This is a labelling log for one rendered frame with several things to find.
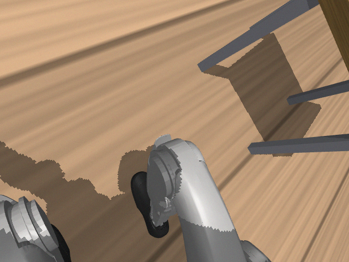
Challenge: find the left robot foot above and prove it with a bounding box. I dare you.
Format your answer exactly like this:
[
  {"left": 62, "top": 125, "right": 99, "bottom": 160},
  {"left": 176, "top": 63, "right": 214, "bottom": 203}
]
[{"left": 51, "top": 224, "right": 71, "bottom": 262}]

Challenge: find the chair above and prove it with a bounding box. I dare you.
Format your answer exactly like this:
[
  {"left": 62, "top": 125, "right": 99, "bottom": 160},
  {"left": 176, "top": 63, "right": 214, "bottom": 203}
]
[{"left": 197, "top": 0, "right": 349, "bottom": 154}]

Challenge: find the right robot foot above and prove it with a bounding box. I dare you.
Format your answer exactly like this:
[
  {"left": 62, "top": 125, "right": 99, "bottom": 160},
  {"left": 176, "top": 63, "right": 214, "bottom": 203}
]
[{"left": 131, "top": 171, "right": 169, "bottom": 238}]

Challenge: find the right robot hand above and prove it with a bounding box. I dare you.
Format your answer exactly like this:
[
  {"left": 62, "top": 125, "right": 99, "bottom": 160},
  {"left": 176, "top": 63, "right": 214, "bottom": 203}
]
[{"left": 240, "top": 240, "right": 271, "bottom": 262}]

